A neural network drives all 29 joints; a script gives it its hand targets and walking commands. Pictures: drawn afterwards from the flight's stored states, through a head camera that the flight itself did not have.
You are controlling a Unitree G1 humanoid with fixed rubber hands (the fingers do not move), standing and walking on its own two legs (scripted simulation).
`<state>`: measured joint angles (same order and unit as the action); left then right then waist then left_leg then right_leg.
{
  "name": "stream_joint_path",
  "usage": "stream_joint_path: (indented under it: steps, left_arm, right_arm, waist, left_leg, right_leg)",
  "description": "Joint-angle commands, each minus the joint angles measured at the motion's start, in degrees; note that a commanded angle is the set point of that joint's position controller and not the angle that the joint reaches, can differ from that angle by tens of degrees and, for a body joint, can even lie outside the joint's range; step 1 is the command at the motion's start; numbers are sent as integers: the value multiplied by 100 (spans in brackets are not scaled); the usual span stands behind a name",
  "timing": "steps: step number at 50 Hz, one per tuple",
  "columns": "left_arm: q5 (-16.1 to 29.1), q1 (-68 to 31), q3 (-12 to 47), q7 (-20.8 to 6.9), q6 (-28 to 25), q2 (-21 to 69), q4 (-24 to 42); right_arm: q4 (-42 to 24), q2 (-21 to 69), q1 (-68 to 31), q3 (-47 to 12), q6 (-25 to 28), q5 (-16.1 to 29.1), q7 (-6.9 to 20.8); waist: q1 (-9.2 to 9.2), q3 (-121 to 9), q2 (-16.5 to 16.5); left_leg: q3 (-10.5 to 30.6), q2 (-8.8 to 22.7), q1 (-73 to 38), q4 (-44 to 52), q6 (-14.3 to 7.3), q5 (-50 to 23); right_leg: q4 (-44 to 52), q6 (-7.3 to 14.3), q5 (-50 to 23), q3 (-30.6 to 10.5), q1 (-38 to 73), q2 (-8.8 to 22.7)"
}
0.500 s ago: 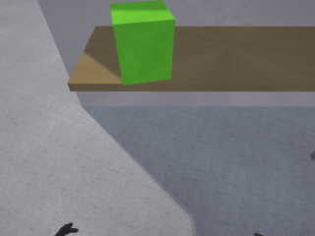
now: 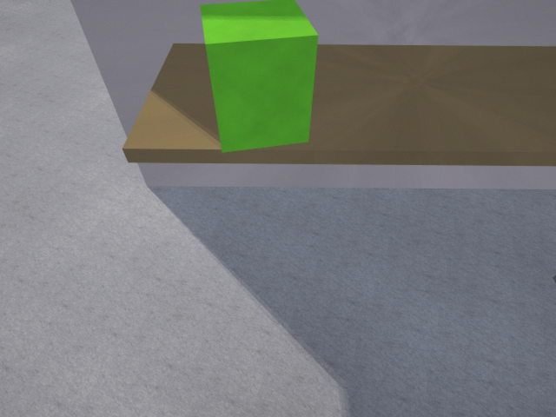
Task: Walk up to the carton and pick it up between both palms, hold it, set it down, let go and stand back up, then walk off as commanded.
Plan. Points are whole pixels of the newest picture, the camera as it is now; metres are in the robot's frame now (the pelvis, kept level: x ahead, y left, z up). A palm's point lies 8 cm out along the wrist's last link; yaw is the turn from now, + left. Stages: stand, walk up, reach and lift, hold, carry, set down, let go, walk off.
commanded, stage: walk up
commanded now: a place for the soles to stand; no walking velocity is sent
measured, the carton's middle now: (257, 77) +0.79 +0.08 +0.09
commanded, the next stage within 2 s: none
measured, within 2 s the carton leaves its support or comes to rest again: neither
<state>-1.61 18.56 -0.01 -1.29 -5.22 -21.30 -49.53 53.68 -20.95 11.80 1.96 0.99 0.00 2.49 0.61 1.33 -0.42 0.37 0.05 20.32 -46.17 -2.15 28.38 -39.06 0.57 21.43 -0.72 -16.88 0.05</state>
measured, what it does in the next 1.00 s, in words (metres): walks ahead: right foot, then left foot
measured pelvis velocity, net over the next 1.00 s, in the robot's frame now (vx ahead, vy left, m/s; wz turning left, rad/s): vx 0.17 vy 0.05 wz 0.02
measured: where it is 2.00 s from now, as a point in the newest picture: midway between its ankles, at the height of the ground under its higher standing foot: (271, 389)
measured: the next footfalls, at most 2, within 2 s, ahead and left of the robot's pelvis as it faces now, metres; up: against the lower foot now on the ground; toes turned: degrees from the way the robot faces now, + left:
right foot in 0.50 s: +0.22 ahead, -0.10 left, +0.00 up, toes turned -3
left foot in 0.90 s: +0.22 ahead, +0.15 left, +0.00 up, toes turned +2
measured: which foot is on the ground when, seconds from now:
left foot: down 0.00-0.52, up 0.54-0.88, down 0.90-1.00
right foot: down 0.00-0.10, up 0.12-0.48, down 0.50-0.90, up 0.92-1.00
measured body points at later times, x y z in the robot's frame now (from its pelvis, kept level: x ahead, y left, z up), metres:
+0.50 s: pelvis +0.09 +0.02 -0.01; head +0.10 +0.02 +0.44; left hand +0.22 +0.32 -0.11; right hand +0.10 -0.30 -0.13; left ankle +0.04 +0.13 -0.72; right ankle +0.17 -0.09 -0.72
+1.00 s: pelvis +0.17 +0.05 +0.00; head +0.18 +0.07 +0.45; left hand +0.24 +0.35 -0.12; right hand +0.21 -0.27 -0.11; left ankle +0.18 +0.15 -0.72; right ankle +0.17 -0.09 -0.68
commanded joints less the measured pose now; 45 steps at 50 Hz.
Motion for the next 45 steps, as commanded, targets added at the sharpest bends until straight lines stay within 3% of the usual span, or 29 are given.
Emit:
stream_joint_path:
  steps: [1,3,4,5,6,7,8,9,10,11,13,14,17,19,22,23,24,25,26,27,28,30,32,36,40,42,43,44,45]
  left_arm:
    - [20,325,-722,121,-178,-1798,400]
    - [52,63,-682,97,-123,-1802,444]
    - [94,-255,-628,81,-69,-1725,497]
    - [108,-495,-462,59,-42,-1280,654]
    - [90,-470,-285,61,-72,-650,834]
    - [73,-676,-377,153,-45,-1329,710]
    - [113,-740,-376,165,-30,-1400,646]
    - [150,-583,-383,139,-41,-1363,560]
    - [126,-317,-384,120,-41,-1277,483]
    - [115,-197,-393,89,-28,-1243,474]
    - [97,-404,-405,47,40,-1173,519]
    - [104,-577,-396,40,63,-1183,553]
    - [67,-1030,-391,15,92,-1138,689]
    - [46,-1200,-401,-13,58,-1126,745]
    - [66,-1128,-435,-50,-19,-1071,708]
    - [72,-887,-458,-54,-56,-1056,629]
    - [73,-270,-496,-23,-100,-1060,409]
    - [46,415,-632,48,-143,-1381,199]
    - [4,901,-809,120,-187,-1905,124]
    - [116,643,-819,120,-154,-2098,243]
    - [155,346,-800,93,-127,-2074,242]
    - [187,-162,-697,106,-107,-1781,330]
    - [143,-311,-658,80,-103,-1634,331]
    - [89,-246,-703,31,-111,-1766,374]
    - [62,-96,-715,14,-58,-1946,330]
    - [62,-179,-658,8,1,-1880,342]
    - [95,-443,-613,-4,50,-1819,365]
    - [112,-604,-478,-15,89,-1392,476]
    - [136,-517,-280,-14,101,-728,571]
  right_arm:
    - [-910,-1175,-539,386,376,-171,65]
    - [-776,-1133,-269,415,441,-114,64]
    - [-578,-1086,262,442,482,-115,46]
    - [-276,-1415,1197,604,540,-163,-28]
    - [-246,-2182,1553,774,580,-207,-90]
    - [-282,-2210,1540,780,540,-39,-114]
    - [-299,-2038,1398,706,511,23,-138]
    - [-327,-1830,1125,620,497,46,-147]
    - [-377,-1624,934,554,500,32,-175]
    - [-393,-1514,876,522,504,-5,-198]
    - [-369,-1581,1068,529,496,-25,-207]
    - [-360,-1625,1177,540,483,-2,-212]
    - [-375,-1661,1282,553,461,-6,-237]
    - [-443,-1747,1287,558,452,-23,-227]
    - [-530,-1815,951,552,424,-62,-184]
    - [-575,-1762,818,518,395,-62,-166]
    - [-701,-1660,484,471,378,-23,-151]
    - [-801,-1336,496,358,397,11,-130]
    - [-872,-873,737,214,424,66,-91]
    - [-767,-1107,839,233,360,33,-84]
    - [-573,-1540,582,339,252,-46,-98]
    - [-462,-1446,651,338,224,-63,-48]
    - [-348,-1389,959,395,212,-113,1]
    - [-472,-1393,704,423,242,-128,39]
    - [-584,-1336,412,402,334,-116,34]
    - [-522,-1277,550,422,414,-102,-4]
    - [-375,-1222,951,436,467,-116,-37]
    - [-174,-1342,1566,539,538,-169,-104]
    - [-162,-1833,1707,661,556,-295,-173]
  waist:
    - [193,223,790]
    - [-53,117,826]
    - [-368,-5,739]
    - [-860,-422,-262]
    - [-835,-471,-1985]
    - [-813,-165,-726]
    - [-651,185,-258]
    - [-483,276,-213]
    - [-345,180,-287]
    - [-337,145,-557]
    - [-448,194,-641]
    - [-488,257,-496]
    - [-584,512,-561]
    - [-616,541,-604]
    - [-412,474,-799]
    - [-262,350,-732]
    - [123,62,-530]
    - [428,-635,-59]
    - [572,-1282,1257]
    - [362,-944,1433]
    - [364,-341,608]
    - [122,618,435]
    - [6,621,779]
    - [109,417,752]
    - [261,390,881]
    - [106,19,763]
    - [-193,-164,666]
    - [-525,-453,97]
    - [-487,-481,-1325]
  left_leg:
    - [217,360,1882,-71,20,379]
    - [3,310,864,1053,16,-465]
    - [-275,76,-290,1830,8,-1092]
    - [737,320,-2125,2764,-121,-810]
    - [3401,1782,-3165,3228,-426,-608]
    - [4169,2200,-3045,3126,-844,-1130]
    - [3541,2123,-2676,2850,-831,-1863]
    - [2873,1845,-2550,2746,-740,-2514]
    - [2368,1629,-2473,2536,-644,-3295]
    - [2074,1532,-2388,2408,-634,-3839]
    - [1860,1418,-2318,2352,-675,-4339]
    - [1957,1449,-2367,2326,-687,-4394]
    - [1894,1444,-2341,2390,-665,-4350]
    - [1935,1520,-2227,2350,-822,-4150]
    - [1674,1474,-1594,2151,-987,-3558]
    - [1445,1334,-1248,1847,-926,-3552]
    - [1041,1099,-700,1217,-746,-3969]
    - [697,785,-86,107,-508,-3898]
    - [150,102,1042,-1413,-234,-2430]
    - [-32,-284,2079,-1956,-37,208]
    - [419,41,2169,-2301,-9,183]
    - [405,311,2073,-1828,-17,-319]
    - [286,350,1543,-1398,44,-535]
    - [187,373,1310,-643,162,-393]
    - [32,397,1213,211,101,28]
    - [-81,331,482,1098,-4,-258]
    - [-245,226,-341,1936,-86,-808]
    - [200,180,-1713,2578,-149,-1030]
    - [2225,1222,-2417,3131,-302,218]
  right_leg:
    - [1798,1546,-1225,-2385,1594,1886]
    - [1313,1338,-1527,-1788,1031,1697]
    - [752,1067,-1400,-1179,296,1348]
    - [-974,630,-1375,-497,-959,663]
    - [-2611,157,802,159,-2887,-301]
    - [-2910,178,1179,-319,-3393,-220]
    - [-2965,220,854,-500,-3371,43]
    - [-2871,212,520,-523,-3175,122]
    - [-2698,146,276,-426,-2915,248]
    - [-2505,77,230,-286,-2745,297]
    - [-2176,32,131,-78,-2571,216]
    - [-2024,28,100,-69,-2669,214]
    - [-1372,55,65,117,-2801,252]
    - [-1035,83,119,271,-2621,301]
    - [-370,215,48,365,-1773,200]
    - [99,242,-158,448,-1165,103]
    - [927,301,-659,462,75,-70]
    - [1174,427,-839,63,1561,-18]
    - [1669,812,379,-1879,2697,1234]
    - [2471,1217,1615,-3830,2665,2262]
    - [2595,1405,2538,-3832,1879,2367]
    - [2644,1209,2118,-2788,782,1912]
    - [2710,1054,1642,-2177,355,1596]
    - [2574,1275,1592,-2018,339,1642]
    - [2346,1420,1254,-2009,560,1758]
    - [1864,1340,486,-1672,536,1693]
    - [1298,1195,20,-1280,200,1555]
    - [117,791,-65,-660,-800,1049]
    - [-1499,278,574,161,-2027,252]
